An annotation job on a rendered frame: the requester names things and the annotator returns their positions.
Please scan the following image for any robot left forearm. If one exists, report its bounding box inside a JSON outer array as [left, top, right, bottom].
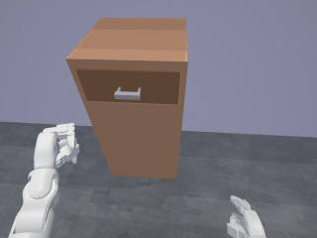
[[8, 168, 60, 238]]

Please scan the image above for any robot right hand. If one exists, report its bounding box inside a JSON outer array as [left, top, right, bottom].
[[227, 195, 265, 238]]

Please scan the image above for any handle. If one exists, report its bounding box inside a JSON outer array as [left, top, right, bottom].
[[114, 86, 142, 100]]

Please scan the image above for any drawer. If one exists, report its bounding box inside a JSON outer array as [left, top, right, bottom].
[[76, 68, 180, 105]]

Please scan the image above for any cabinet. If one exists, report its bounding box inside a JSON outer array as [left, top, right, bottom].
[[66, 18, 188, 180]]

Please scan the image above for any robot left hand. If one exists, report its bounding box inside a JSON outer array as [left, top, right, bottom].
[[34, 123, 80, 170]]

